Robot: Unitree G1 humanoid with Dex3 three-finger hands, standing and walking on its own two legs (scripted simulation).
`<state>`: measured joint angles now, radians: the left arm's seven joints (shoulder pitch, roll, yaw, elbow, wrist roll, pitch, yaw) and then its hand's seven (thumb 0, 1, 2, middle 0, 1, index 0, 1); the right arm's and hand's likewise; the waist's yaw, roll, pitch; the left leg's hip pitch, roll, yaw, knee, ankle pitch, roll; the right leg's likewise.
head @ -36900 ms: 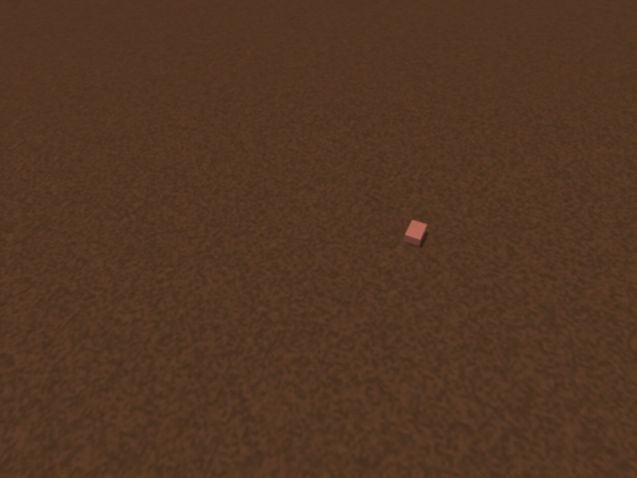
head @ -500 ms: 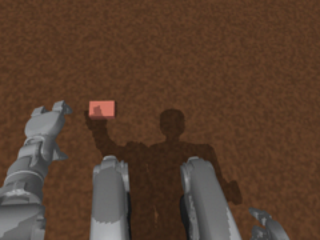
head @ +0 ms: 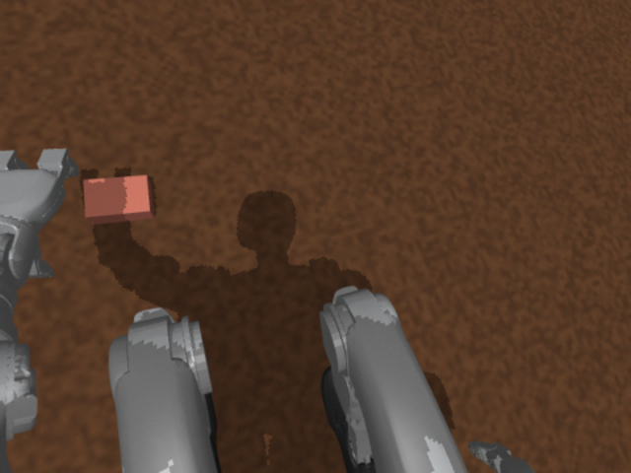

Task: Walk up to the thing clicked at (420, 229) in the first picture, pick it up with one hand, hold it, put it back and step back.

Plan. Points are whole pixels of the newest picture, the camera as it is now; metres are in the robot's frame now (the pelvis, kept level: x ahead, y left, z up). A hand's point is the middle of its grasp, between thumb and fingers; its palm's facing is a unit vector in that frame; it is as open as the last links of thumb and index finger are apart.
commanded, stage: rise first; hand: left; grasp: from above
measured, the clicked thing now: (120, 199) +0.54 +0.28 -0.33
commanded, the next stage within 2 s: approach in 1.90 s
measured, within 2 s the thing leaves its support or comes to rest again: neither
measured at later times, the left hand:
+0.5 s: hand (59, 212) +0.47 +0.32 -0.19, palm faces -0.45 -0.05 -0.89, open 14.2 cm
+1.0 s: hand (70, 206) +0.49 +0.31 -0.21, palm faces -0.45 -0.06 -0.89, open 14.1 cm
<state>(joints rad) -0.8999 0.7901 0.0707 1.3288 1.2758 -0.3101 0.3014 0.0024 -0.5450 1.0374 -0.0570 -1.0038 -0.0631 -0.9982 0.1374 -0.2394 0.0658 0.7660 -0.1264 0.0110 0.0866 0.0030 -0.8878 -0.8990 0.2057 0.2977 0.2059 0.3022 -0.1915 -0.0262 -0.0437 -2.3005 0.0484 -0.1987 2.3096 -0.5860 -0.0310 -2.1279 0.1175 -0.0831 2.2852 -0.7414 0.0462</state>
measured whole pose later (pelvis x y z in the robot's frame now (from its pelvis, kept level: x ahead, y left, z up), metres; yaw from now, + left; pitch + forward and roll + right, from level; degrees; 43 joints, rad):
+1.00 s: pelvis +0.01 +0.00 -0.03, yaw -4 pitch +30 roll -11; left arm -1.01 0.91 0.07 1.44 1.27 -0.27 0.34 0.00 -0.53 1.00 -0.07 -1.03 -0.09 -1.01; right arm 0.10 -0.26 0.19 0.70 -0.17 0.01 0.12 0.00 -0.92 -0.90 0.20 0.30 0.21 0.30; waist -0.27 -0.07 0.06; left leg -2.36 0.06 -0.26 2.43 -0.63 -0.04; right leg -2.18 0.15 -0.12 2.37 -0.76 0.07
